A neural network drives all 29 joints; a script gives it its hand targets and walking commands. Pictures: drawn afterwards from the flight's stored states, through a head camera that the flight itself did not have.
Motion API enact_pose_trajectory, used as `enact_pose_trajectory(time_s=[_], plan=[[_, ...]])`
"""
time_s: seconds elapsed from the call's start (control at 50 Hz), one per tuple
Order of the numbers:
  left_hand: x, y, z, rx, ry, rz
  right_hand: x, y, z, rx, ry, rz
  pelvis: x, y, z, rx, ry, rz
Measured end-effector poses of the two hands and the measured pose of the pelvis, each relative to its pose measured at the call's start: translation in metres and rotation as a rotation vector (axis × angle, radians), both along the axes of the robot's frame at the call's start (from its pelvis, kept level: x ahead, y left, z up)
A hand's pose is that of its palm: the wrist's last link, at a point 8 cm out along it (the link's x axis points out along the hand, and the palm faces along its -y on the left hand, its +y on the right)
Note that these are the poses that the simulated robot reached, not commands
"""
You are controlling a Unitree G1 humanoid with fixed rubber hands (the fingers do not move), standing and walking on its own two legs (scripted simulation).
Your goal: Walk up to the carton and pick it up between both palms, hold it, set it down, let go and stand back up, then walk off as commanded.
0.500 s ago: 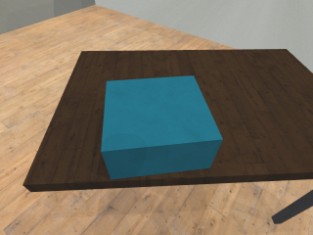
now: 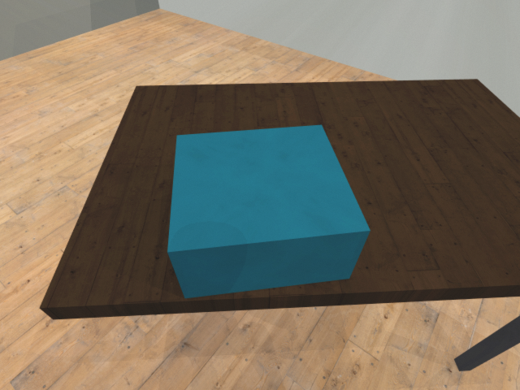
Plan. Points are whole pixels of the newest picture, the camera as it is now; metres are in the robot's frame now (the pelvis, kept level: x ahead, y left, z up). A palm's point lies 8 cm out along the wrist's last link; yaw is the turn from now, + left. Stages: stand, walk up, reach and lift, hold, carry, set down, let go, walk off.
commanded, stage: walk off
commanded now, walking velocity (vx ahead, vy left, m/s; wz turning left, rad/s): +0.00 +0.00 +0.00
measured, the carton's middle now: (259, 203) +0.44 +0.04 +0.03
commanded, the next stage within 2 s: none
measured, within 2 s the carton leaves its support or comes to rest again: neither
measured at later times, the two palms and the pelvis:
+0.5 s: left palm out of the picture -0.02 +0.28 -0.12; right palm out of the picture +0.06 -0.26 -0.15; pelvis -0.05 -0.02 -0.01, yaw -1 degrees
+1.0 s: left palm out of the picture -0.05 +0.31 -0.14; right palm out of the picture +0.00 -0.26 -0.15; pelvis -0.14 +0.02 -0.03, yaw +1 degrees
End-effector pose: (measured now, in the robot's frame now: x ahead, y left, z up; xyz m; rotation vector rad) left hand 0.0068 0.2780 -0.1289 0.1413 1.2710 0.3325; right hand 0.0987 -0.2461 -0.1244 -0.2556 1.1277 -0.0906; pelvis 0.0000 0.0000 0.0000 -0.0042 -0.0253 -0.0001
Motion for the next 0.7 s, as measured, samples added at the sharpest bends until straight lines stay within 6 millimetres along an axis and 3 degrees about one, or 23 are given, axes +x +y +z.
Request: enact_pose_trajectory(time_s=[0.22,0.4,0.56,0.62,0.7], plan=[[0.0,0.001,0.001,0.001,-0.001,-0.003,-0.001,0.0,-0.001,-0.004,0.011,-0.001,-0.002,0.001,0.0,-0.001,0.007,0.0],[-0.006,0.012,0.004,0.036,-0.001,-0.052,-0.023,-0.005,-0.012,-0.016,0.041,0.001,-0.03,0.002,-0.008,0.002,0.034,-0.008],[-0.038,-0.005,0.007,0.101,0.027,-0.07,-0.043,-0.03,-0.039,0.023,0.02,0.008,-0.062,-0.028,-0.024,0.039,0.031,-0.011],[-0.051,-0.008,0.018,0.121,0.039,-0.071,-0.053,-0.04,-0.039,0.021,0.034,-0.002,-0.07,-0.032,-0.019,0.048,0.018,-0.014],[-0.047,-0.006,0.026,0.156,0.016,-0.094,-0.068,-0.051,-0.038,0.006,0.04,-0.028,-0.08,-0.032,-0.018,0.059,0.016,-0.028]])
